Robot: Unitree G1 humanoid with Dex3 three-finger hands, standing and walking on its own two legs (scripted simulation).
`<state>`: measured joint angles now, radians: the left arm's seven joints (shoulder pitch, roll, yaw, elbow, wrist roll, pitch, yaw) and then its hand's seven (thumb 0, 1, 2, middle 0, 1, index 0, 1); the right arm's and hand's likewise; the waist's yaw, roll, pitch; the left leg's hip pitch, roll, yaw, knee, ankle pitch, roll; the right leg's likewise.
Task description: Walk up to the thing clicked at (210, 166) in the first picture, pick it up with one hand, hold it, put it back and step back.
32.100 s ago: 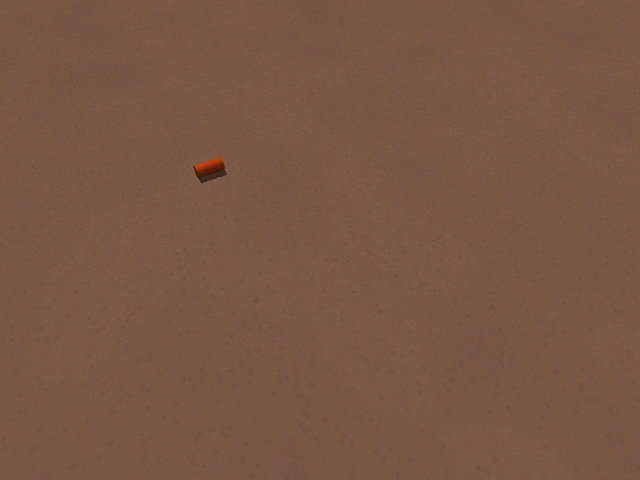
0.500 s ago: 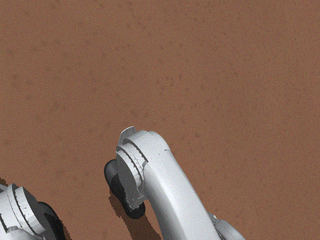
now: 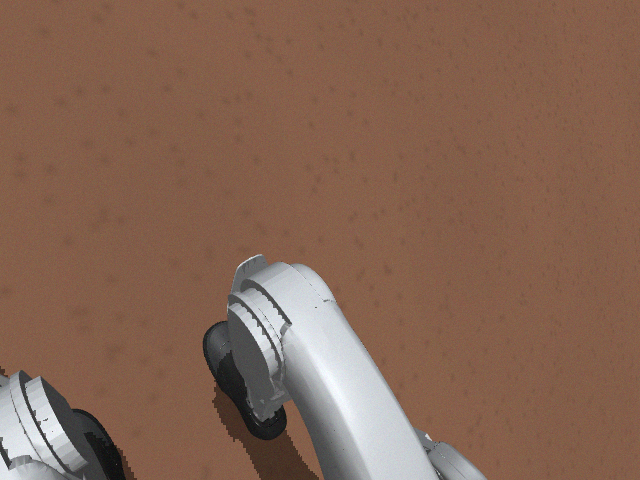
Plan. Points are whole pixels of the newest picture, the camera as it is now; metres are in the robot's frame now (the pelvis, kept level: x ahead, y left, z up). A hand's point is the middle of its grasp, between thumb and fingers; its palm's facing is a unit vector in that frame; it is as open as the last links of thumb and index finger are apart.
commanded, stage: open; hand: left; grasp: from above
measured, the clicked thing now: out of the picture +0.52 +0.29 -0.29
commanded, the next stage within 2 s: withdraw in 0.34 s
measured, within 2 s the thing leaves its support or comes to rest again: neither
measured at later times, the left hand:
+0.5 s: hand out of the picture +0.50 +0.29 -0.24, palm faces -0.45 -0.13 -0.88, open 13.9 cm
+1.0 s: hand out of the picture +0.51 +0.32 -0.09, palm faces -0.40 -0.12 -0.91, open 14.1 cm
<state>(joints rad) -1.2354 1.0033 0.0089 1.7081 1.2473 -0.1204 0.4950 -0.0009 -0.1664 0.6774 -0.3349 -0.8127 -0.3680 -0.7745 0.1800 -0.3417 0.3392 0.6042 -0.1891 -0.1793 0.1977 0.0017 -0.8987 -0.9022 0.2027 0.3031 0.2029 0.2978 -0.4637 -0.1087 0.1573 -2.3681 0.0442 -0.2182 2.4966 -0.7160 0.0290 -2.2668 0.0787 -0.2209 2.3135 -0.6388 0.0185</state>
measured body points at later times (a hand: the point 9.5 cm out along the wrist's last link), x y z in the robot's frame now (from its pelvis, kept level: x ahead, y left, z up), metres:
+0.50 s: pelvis +0.00 +0.00 +0.00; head +0.30 +0.11 +0.32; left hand +0.52 +0.30 -0.19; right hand +0.02 -0.24 -0.05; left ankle +0.06 +0.12 -0.28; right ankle +0.11 -0.10 -0.28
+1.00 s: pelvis +0.00 +0.00 +0.04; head +0.24 +0.10 +0.41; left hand +0.53 +0.33 -0.04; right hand +0.07 -0.26 -0.05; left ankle +0.06 +0.12 -0.28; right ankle +0.11 -0.10 -0.28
